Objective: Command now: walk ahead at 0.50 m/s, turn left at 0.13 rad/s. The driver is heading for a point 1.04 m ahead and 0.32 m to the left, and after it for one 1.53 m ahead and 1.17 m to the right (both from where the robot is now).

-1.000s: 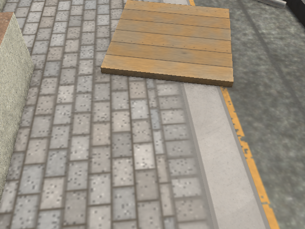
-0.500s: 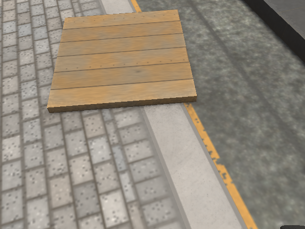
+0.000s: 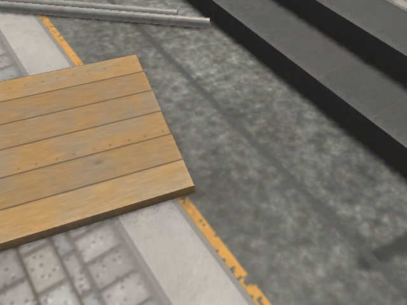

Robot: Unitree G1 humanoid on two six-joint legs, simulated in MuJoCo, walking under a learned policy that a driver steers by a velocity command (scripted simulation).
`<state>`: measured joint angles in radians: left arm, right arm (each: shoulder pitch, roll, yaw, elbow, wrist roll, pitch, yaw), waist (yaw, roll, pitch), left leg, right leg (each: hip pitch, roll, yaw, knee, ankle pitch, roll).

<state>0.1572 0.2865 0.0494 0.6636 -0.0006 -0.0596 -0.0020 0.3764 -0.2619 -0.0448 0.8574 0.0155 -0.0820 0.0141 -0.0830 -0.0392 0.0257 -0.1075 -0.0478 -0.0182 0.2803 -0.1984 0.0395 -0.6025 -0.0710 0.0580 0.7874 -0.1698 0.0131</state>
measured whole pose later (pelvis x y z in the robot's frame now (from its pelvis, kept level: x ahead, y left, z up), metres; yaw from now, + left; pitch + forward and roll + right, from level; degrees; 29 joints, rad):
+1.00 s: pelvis +0.50 +0.11 +0.00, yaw +33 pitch +2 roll +0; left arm 0.05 0.30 0.05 0.71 0.01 -0.09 -0.01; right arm 0.33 -0.29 -0.06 0.71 0.01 -0.04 0.00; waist -0.07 -0.03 0.04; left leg -0.15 -0.11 -0.11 0.35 -0.21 0.08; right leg -0.65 -0.08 0.10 0.71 -0.05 0.07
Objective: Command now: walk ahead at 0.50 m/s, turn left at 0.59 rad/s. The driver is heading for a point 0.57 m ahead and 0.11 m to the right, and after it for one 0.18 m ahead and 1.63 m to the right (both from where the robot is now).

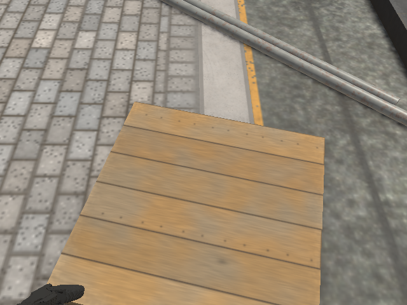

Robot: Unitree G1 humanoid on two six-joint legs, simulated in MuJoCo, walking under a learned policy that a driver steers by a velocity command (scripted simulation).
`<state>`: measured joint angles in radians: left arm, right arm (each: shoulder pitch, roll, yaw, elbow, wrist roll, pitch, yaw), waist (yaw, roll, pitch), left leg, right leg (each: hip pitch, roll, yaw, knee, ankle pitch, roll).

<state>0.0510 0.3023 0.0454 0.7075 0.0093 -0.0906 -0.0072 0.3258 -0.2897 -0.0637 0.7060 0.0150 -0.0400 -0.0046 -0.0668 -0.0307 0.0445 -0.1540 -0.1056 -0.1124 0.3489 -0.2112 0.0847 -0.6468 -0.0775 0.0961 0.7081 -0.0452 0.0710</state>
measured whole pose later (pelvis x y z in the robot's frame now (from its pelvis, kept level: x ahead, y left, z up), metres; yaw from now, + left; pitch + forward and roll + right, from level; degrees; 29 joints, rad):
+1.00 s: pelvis +0.50 -0.07 +0.03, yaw -11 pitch +1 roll +0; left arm 0.23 0.27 0.06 0.71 -0.01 -0.05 -0.04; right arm 0.20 -0.28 -0.05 0.77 0.01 -0.11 -0.01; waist 0.00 0.02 0.02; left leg -0.48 0.06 -0.07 1.33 -0.30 0.02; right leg -0.39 0.12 -0.04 0.58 -0.21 -0.12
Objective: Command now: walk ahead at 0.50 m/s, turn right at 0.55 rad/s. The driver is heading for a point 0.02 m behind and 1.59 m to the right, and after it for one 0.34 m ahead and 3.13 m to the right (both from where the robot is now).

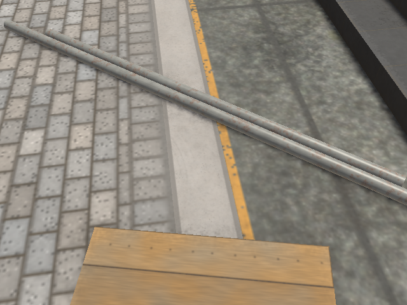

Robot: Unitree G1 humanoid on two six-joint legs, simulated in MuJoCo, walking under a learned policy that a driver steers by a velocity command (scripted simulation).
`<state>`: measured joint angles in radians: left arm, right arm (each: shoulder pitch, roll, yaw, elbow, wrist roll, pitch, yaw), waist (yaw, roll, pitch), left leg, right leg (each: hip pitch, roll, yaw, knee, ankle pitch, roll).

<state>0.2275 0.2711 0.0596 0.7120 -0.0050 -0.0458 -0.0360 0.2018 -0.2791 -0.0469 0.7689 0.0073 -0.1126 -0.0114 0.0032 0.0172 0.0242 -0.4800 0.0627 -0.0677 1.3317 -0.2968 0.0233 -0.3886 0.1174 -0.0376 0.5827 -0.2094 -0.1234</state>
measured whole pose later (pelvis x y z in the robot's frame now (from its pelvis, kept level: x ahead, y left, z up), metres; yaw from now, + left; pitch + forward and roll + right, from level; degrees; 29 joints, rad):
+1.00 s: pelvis +0.52 -0.13 +0.00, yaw -36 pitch +2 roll +1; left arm 0.15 0.30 0.06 0.59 -0.03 -0.04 -0.04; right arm 0.26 -0.32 -0.06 0.79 0.02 -0.09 0.01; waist -0.03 0.00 0.08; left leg -0.30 0.05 -0.01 1.16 -0.45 0.00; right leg -0.45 0.06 -0.01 0.60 -0.18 -0.09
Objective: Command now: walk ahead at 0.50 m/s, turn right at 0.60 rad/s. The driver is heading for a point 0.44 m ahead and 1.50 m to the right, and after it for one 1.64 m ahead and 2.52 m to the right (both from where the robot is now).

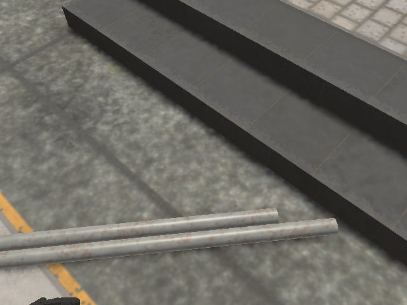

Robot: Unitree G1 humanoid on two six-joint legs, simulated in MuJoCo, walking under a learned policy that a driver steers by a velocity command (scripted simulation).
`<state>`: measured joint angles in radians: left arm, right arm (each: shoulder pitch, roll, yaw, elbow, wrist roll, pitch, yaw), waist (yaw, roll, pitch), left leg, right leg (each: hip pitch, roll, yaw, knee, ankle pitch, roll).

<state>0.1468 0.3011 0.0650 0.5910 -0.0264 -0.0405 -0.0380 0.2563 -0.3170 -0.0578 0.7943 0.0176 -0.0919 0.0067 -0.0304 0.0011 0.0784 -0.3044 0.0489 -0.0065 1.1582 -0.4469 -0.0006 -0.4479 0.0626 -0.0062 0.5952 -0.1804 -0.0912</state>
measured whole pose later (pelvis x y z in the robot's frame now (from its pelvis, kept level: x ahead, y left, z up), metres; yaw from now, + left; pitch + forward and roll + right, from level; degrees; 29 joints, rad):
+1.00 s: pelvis +0.55 -0.01 -0.03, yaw -20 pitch +2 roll -3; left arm 0.05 0.22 0.02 0.77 0.04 -0.04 0.01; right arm 0.43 -0.24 -0.02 1.00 -0.01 -0.04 -0.01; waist -0.06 0.04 0.03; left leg -0.31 0.05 0.01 1.07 -0.46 0.00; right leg -0.19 0.08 -0.06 0.41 -0.47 -0.12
